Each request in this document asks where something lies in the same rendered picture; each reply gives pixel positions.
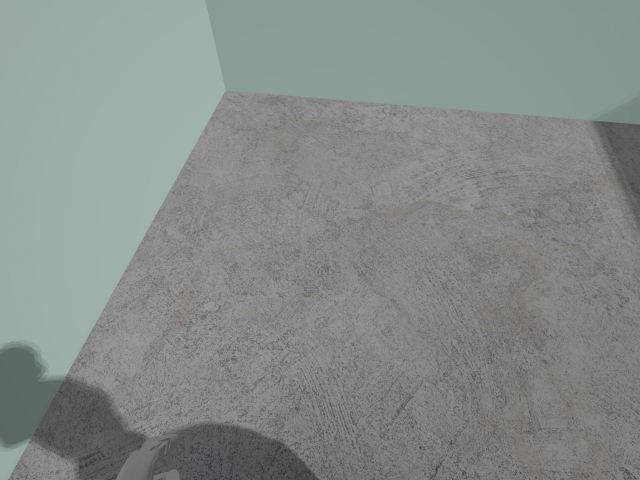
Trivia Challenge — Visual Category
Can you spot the robot left hand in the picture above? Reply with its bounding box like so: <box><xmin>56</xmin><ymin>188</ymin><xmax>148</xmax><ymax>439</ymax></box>
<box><xmin>116</xmin><ymin>434</ymin><xmax>180</xmax><ymax>480</ymax></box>

